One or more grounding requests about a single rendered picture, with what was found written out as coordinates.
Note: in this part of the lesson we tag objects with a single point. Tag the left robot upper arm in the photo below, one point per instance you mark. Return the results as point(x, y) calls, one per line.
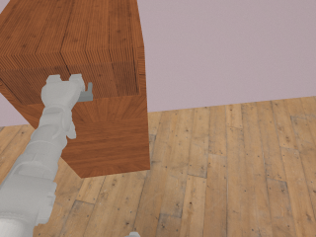
point(25, 202)

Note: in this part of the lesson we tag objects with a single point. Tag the robot left forearm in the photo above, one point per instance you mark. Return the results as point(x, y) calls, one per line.
point(42, 153)

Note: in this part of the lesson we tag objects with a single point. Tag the robot left hand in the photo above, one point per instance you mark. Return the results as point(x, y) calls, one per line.
point(65, 93)

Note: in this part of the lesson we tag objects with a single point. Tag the drawer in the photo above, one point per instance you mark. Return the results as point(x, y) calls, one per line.
point(109, 79)

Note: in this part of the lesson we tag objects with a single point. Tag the cabinet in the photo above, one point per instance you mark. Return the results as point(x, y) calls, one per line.
point(112, 135)

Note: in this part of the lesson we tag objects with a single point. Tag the handle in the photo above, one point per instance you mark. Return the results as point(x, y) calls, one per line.
point(86, 96)

